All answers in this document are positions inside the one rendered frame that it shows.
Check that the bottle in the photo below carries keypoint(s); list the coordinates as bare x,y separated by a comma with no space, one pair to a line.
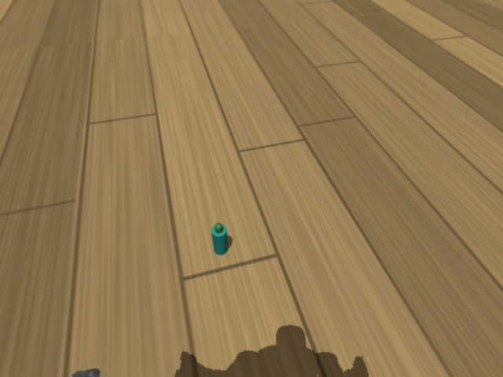
219,236

